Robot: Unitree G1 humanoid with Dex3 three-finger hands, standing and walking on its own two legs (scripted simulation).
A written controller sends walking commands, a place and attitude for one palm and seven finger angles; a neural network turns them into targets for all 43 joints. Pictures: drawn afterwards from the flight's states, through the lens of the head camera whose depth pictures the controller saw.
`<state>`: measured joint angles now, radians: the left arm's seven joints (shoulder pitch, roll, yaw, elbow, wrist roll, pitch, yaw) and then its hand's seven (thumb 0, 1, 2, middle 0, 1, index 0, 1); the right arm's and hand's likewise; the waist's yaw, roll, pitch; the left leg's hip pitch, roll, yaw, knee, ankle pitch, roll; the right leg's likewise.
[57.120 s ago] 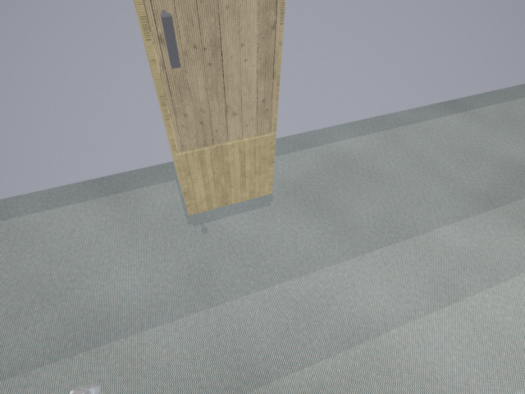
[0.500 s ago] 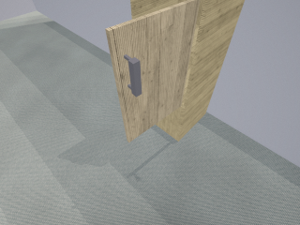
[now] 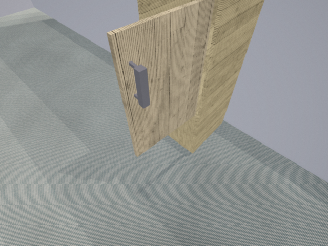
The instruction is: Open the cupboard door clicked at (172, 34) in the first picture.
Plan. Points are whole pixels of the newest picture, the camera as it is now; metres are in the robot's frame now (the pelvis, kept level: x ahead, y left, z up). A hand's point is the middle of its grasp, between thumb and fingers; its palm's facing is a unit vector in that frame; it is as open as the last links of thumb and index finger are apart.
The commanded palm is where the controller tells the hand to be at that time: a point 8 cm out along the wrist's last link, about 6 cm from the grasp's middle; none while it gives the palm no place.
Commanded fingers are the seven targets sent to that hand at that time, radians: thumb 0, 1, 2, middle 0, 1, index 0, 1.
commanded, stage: look to check the result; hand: left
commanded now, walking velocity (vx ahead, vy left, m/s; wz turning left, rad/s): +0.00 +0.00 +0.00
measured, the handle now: (138, 84) +0.55 +0.11 +0.08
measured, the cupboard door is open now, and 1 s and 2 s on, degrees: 84 84 84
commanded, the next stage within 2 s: stand and wait in 0.40 s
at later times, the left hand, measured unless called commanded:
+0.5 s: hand out of the picture +0.06 +0.20 -0.17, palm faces -0.01 -0.96 -0.27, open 7.4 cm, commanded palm none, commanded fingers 0.00 0.90 0.90 -0.20 -0.30 -0.20 -0.30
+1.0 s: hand out of the picture +0.09 +0.21 -0.16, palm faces -0.02 -0.96 -0.29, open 7.4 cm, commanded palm none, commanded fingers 0.00 0.90 0.90 -0.20 -0.30 -0.20 -0.30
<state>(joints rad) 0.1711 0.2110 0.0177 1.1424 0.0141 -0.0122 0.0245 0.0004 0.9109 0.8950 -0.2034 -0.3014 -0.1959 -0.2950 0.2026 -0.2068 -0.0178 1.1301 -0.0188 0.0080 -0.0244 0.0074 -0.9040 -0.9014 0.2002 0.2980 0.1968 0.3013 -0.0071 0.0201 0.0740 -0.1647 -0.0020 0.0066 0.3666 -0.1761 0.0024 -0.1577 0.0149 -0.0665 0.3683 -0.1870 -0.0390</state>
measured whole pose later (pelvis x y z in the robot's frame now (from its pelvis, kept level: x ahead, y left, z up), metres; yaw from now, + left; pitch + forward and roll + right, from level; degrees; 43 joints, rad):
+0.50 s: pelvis +0.02 +0.00 +0.00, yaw +0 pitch -1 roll +0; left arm 0.15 0.22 0.01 1.15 0.01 -0.02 0.02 0.00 0.91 0.89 -0.20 -0.30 -0.20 -0.30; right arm 0.15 -0.23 -0.01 1.14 -0.02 0.01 -0.02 0.01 -0.90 -0.90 0.20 0.30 0.20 0.30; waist 0.00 0.02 0.07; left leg -0.13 0.01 0.01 0.33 -0.18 -0.01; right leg -0.12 0.03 -0.06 0.32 -0.19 -0.04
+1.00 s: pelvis +0.03 +0.00 +0.00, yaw -1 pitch -1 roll +0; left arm 0.14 0.25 0.01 1.15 0.01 -0.02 0.02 0.00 0.91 0.89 -0.20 -0.30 -0.20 -0.30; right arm 0.15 -0.25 -0.01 1.14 -0.02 0.00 -0.02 0.01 -0.90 -0.90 0.20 0.30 0.20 0.30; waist -0.01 0.01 0.07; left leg -0.10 0.00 0.02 0.30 -0.19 0.00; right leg -0.10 0.02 -0.05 0.31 -0.20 -0.04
